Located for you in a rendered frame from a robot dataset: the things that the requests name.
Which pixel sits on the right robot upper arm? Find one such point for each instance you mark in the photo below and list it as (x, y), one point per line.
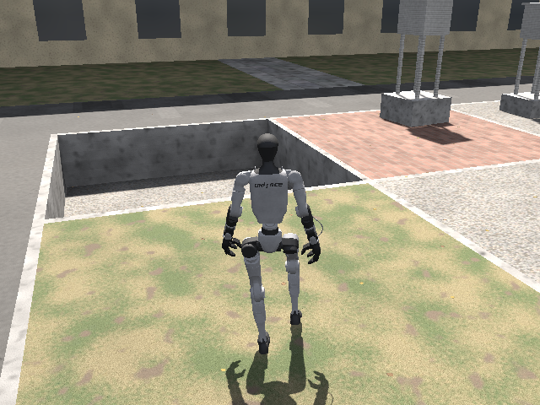
(295, 178)

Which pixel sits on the robot foot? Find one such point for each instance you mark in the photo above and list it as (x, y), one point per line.
(263, 347)
(295, 319)

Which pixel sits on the left robot forearm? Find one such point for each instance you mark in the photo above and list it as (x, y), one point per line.
(229, 225)

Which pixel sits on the left robot foot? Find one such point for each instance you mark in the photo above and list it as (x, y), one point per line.
(263, 347)

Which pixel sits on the robot left hand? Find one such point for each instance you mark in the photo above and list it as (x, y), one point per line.
(230, 243)

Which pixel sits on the robot right hand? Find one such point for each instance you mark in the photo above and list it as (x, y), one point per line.
(315, 250)

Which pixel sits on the right robot forearm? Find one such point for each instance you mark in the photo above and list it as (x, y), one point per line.
(309, 227)

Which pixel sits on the left robot upper arm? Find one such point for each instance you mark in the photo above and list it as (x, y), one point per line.
(238, 192)

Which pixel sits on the right robot foot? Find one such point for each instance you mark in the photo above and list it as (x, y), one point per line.
(295, 319)

